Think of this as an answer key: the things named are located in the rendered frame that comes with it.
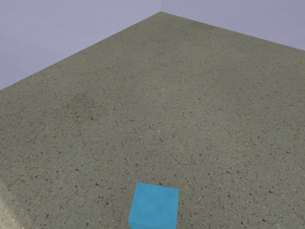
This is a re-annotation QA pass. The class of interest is carton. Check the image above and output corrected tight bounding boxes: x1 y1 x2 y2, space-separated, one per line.
128 182 179 229

